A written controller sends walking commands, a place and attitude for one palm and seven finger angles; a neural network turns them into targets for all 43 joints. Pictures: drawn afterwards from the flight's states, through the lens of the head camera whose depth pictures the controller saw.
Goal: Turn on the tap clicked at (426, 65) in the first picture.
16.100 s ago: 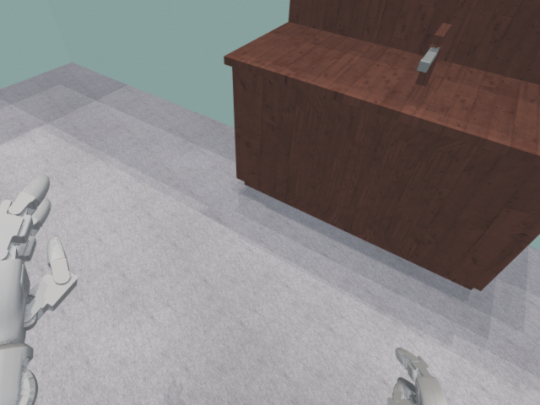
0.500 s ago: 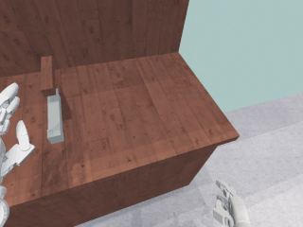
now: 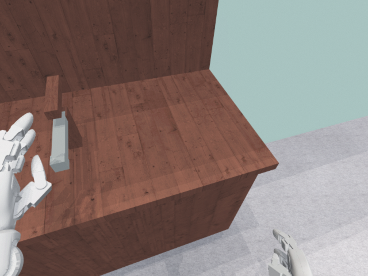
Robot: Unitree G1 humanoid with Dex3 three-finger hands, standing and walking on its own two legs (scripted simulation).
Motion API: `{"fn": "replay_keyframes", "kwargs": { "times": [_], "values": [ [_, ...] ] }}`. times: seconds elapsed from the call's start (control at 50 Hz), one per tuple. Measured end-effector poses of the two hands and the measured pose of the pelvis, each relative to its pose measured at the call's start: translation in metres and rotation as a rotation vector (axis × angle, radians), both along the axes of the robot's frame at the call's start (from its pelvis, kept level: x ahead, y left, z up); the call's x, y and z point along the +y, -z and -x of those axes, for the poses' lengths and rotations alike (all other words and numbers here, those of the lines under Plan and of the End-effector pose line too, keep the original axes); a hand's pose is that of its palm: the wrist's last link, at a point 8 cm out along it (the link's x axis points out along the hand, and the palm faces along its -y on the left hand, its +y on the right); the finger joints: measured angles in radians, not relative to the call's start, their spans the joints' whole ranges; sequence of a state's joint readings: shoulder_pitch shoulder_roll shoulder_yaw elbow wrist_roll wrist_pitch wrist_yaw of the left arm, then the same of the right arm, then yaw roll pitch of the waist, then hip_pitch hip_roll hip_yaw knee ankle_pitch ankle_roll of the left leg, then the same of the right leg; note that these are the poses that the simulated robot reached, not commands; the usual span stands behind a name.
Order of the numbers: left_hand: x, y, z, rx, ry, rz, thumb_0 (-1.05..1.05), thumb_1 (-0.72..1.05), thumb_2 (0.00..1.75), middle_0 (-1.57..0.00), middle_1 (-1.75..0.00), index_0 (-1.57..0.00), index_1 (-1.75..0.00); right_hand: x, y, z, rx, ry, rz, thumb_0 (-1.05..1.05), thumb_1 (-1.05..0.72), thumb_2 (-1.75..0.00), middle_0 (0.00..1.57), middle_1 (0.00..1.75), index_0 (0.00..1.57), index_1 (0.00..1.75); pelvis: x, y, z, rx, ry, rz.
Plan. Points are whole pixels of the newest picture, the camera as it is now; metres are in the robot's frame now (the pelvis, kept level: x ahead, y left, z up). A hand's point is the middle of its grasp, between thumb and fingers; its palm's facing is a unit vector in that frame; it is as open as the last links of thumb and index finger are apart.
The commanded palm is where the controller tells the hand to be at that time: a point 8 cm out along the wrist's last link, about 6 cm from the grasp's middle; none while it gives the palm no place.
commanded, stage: come to a stop and stand still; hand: left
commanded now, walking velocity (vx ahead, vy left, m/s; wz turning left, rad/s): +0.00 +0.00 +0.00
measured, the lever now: (59, 162) +0.31 +0.29 +0.08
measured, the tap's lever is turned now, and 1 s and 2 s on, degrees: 0 0 0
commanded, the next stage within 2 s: look again from close up in 1.44 s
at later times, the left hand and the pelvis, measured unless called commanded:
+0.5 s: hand (33, 181) +0.24 +0.29 +0.13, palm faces +0.31 -0.85 -0.42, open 7.4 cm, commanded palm +0.17 +0.31 +0.17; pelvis +0.02 +0.02 -0.01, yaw +2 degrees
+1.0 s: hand (7, 215) +0.17 +0.29 +0.14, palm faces +0.38 -0.87 -0.30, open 7.4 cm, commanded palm +0.12 +0.31 +0.17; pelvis -0.03 +0.02 -0.01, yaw +3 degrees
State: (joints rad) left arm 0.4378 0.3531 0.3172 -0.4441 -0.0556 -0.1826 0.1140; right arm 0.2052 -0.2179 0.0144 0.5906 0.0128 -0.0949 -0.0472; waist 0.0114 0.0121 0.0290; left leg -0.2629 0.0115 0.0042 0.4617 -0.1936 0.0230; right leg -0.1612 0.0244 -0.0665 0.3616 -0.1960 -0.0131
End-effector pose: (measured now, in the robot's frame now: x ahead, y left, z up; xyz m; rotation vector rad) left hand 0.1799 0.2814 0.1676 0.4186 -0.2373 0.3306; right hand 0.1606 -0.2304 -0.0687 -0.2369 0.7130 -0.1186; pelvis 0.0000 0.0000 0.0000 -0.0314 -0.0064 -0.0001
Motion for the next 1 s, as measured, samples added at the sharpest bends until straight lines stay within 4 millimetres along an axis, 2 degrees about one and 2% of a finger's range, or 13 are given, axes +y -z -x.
{"fn": "replay_keyframes", "kwargs": {
  "times": [0.1, 0.18, 0.24, 0.3, 0.4, 0.48, 0.54, 0.58, 0.66, 0.72, 0.78, 0.88, 1.0],
  "values": [
    [0.005, -0.001, -0.003, 0.01, 0.003, -0.016, 0.01, 0.89, 0.9, -0.21, -0.3, -0.21, -0.3, 0.002, -0.001, -0.006, 0.001, 0.004, 0.001, 0.02, -0.91, -0.9, 0.21, 0.29, 0.2, 0.3, 0.003, 0.0, -0.005, 0.005, 0.004, -0.002],
    [0.028, -0.037, -0.024, -0.123, 0.004, -0.206, 0.01, 0.88, 0.9, -0.21, -0.3, -0.22, -0.3, 0.015, 0.002, -0.008, 0.02, -0.068, 0.022, 0.02, -0.91, -0.9, 0.2, 0.29, 0.2, 0.3, 0.001, 0.004, -0.004, 0.011, -0.02, -0.008],
    [0.048, -0.053, -0.037, -0.212, -0.052, -0.229, 0.01, 0.88, 0.9, -0.21, -0.3, -0.21, -0.3, 0.018, 0.004, -0.01, 0.039, -0.105, 0.013, 0.02, -0.91, -0.9, 0.21, 0.29, 0.2, 0.3, 0.001, 0.005, -0.007, 0.036, -0.003, -0.009],
    [0.046, -0.042, -0.041, -0.194, -0.027, -0.167, 0.01, 0.89, 0.9, -0.2, -0.3, -0.21, -0.3, 0.018, 0.003, -0.01, 0.024, -0.099, -0.008, 0.02, -0.91, -0.9, 0.21, 0.3, 0.2, 0.3, 0.009, 0.006, -0.014, 0.055, 0.005, -0.007],
    [0.024, 0.006, -0.031, -0.022, 0.082, -0.048, 0.01, 0.89, 0.9, -0.2, -0.3, -0.2, -0.3, 0.016, 0.007, -0.007, 0.054, -0.079, 0.001, 0.01, -0.91, -0.9, 0.21, 0.3, 0.2, 0.3, 0.022, 0.007, -0.024, 0.059, 0.002, -0.015],
    [0.04, 0.024, -0.023, 0.046, 0.06, -0.052, 0.01, 0.88, 0.9, -0.21, -0.3, -0.21, -0.3, 0.02, 0.01, -0.005, 0.114, -0.095, 0.037, 0.01, -0.91, -0.9, 0.21, 0.29, 0.2, 0.3, 0.023, 0.008, -0.022, 0.058, -0.021, -0.018],
    [0.058, 0.02, -0.019, 0.029, 0.004, -0.077, 0.01, 0.88, 0.9, -0.21, -0.3, -0.22, -0.3, 0.025, 0.01, -0.008, 0.124, -0.128, 0.046, 0.02, -0.91, -0.9, 0.21, 0.29, 0.2, 0.3, 0.024, 0.009, -0.017, 0.057, -0.034, -0.017],
    [0.062, 0.011, -0.016, -0.011, -0.014, -0.093, 0.01, 0.88, 0.9, -0.21, -0.3, -0.21, -0.3, 0.031, 0.01, -0.012, 0.109, -0.154, 0.041, 0.02, -0.91, -0.9, 0.21, 0.29, 0.2, 0.3, 0.025, 0.009, -0.013, 0.053, -0.038, -0.018],
    [0.05, -0.011, -0.004, -0.097, 0.017, -0.113, 0.02, 0.89, 0.9, -0.21, -0.3, -0.21, -0.3, 0.043, 0.007, -0.018, 0.049, -0.182, 0.004, 0.02, -0.91, -0.9, 0.21, 0.29, 0.2, 0.3, 0.028, 0.009, -0.005, 0.043, -0.036, -0.019],
    [0.04, -0.02, 0.006, -0.121, 0.052, -0.119, 0.01, 0.89, 0.9, -0.2, -0.3, -0.21, -0.3, 0.049, 0.005, -0.02, 0.008, -0.178, -0.027, 0.02, -0.91, -0.9, 0.21, 0.29, 0.2, 0.3, 0.028, 0.008, 0.001, 0.037, -0.036, -0.015],
    [0.042, -0.017, 0.016, -0.097, 0.045, -0.104, 0.01, 0.89, 0.9, -0.21, -0.3, -0.21, -0.3, 0.051, 0.002, -0.017, -0.019, -0.158, -0.045, 0.01, -0.91, -0.9, 0.21, 0.29, 0.2, 0.3, 0.026, 0.007, 0.008, 0.032, -0.037, -0.01],
    [0.053, 0.003, 0.032, -0.027, -0.024, -0.027, 0.01, 0.89, 0.9, -0.21, -0.3, -0.21, -0.3, 0.045, -0.002, -0.005, -0.04, -0.127, -0.04, 0.01, -0.91, -0.9, 0.21, 0.3, 0.2, 0.3, 0.024, 0.006, 0.019, 0.021, -0.037, -0.005],
    [0.045, 0.018, 0.047, -0.015, -0.022, 0.055, 0.01, 0.89, 0.9, -0.2, -0.3, -0.21, -0.3, 0.035, -0.005, 0.012, -0.035, -0.119, -0.001, 0.02, -0.91, -0.9, 0.21, 0.29, 0.2, 0.3, 0.023, 0.006, 0.03, 0.005, -0.045, 0.002]
  ]
}}
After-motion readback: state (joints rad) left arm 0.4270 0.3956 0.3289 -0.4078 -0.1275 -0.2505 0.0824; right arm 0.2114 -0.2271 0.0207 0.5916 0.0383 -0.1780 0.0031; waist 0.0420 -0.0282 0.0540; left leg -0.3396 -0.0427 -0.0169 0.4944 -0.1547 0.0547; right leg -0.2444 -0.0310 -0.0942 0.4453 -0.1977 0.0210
